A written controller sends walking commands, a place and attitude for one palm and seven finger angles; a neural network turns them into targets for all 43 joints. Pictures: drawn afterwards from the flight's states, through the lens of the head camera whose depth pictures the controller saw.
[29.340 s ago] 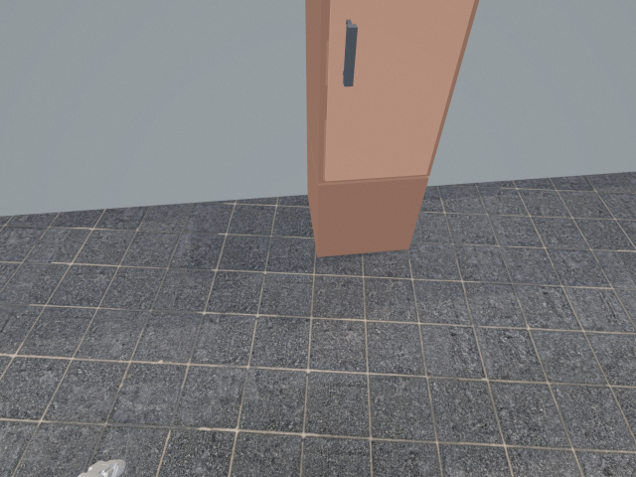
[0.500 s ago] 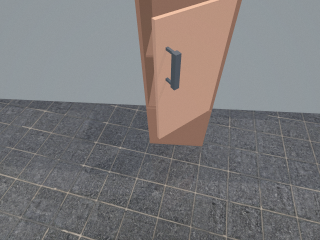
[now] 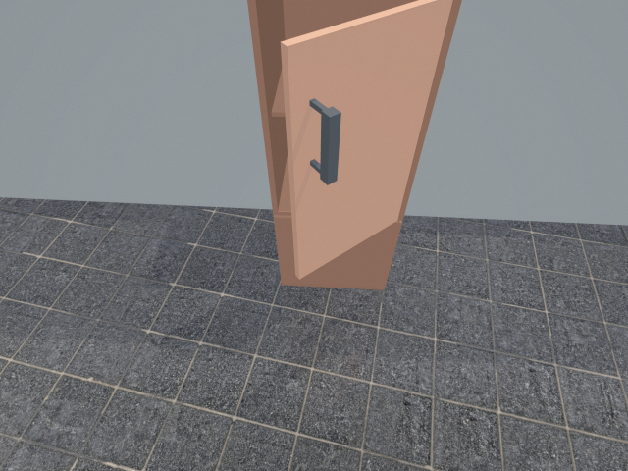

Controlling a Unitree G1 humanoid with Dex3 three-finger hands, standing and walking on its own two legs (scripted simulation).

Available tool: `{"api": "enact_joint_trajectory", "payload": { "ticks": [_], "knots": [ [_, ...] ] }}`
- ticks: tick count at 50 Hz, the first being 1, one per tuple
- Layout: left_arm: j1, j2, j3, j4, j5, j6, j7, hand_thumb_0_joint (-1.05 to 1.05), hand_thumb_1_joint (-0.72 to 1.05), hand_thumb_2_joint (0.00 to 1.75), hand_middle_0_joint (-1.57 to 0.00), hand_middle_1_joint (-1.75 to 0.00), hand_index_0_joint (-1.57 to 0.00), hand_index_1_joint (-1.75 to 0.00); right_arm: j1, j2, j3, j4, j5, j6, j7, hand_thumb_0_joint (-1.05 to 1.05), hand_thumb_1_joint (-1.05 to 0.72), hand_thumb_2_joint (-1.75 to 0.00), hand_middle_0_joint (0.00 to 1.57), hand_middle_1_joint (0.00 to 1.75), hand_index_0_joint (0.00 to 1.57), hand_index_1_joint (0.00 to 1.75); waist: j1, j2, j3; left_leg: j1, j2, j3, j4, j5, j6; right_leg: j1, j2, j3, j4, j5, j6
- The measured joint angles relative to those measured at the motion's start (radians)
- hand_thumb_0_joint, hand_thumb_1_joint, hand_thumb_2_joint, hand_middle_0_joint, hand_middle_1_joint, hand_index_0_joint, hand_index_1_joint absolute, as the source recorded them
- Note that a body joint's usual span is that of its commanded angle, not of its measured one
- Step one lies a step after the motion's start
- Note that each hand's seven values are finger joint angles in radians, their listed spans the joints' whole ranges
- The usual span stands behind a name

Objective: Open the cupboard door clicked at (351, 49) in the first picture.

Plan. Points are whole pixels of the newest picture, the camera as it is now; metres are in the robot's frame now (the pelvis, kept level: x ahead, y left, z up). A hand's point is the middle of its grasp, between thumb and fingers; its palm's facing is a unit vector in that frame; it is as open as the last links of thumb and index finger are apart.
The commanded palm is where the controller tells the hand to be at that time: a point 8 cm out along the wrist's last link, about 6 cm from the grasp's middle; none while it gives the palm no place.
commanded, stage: look to check the result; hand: left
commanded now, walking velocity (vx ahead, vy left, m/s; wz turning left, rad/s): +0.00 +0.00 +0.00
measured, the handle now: (322, 142) +0.62 +0.01 +0.07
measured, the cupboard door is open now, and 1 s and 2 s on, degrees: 39 39 39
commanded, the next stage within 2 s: walk to a spot facing it in 0.48 s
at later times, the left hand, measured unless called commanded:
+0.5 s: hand out of the picture +0.06 +0.21 -0.17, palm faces +0.00 -0.96 -0.27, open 7.4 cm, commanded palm none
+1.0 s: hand out of the picture +0.08 +0.19 -0.18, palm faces -0.11 -0.97 -0.23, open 7.4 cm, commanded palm none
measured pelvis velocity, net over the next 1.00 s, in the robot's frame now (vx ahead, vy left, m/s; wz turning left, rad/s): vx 0.01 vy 0.00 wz -0.17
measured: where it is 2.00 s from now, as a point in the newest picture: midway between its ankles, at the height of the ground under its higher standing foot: outside the picture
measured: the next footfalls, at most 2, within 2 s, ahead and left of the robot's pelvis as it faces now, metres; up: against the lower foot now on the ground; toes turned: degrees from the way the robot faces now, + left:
left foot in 1.42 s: +0.11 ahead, +0.11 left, +0.00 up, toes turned -25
right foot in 1.68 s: +0.00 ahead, -0.15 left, +0.00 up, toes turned -35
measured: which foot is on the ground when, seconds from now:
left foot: down 0.00-1.00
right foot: down 0.00-1.00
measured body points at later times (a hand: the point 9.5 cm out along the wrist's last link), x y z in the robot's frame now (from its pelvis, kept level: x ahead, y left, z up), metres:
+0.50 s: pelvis +0.02 +0.00 +0.00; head +0.04 -0.01 +0.45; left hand +0.06 +0.26 -0.15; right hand +0.06 -0.26 -0.15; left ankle +0.00 +0.12 -0.75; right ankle +0.01 -0.08 -0.75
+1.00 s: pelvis +0.01 +0.00 -0.01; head +0.05 -0.01 +0.43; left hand +0.09 +0.24 -0.16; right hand +0.00 -0.25 -0.17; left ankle +0.00 +0.12 -0.75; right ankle -0.02 -0.09 -0.72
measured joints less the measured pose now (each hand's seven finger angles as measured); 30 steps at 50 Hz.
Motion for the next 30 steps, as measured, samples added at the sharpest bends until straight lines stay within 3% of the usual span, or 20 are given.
{"api": "enact_joint_trajectory", "payload": {
  "ticks": [30],
  "knots": [
    [0.005, 0.011, -0.005, 0.008, -0.002, -0.006, 0.004, 0.0, 0.9, 0.9, -0.2, -0.3, -0.2, -0.3, -0.033, 0.003, 0.005, -0.003, 0.004, -0.002, -0.002, 0.0, -0.91, -0.9, 0.2, 0.3, 0.2, 0.3, 0.008, -0.003, -0.007, 0.036, 0.004, 0.002, -0.027, -0.015, -0.001, 0.038, 0.006, 0.004, -0.035, -0.009, 0.001]
  ]
}}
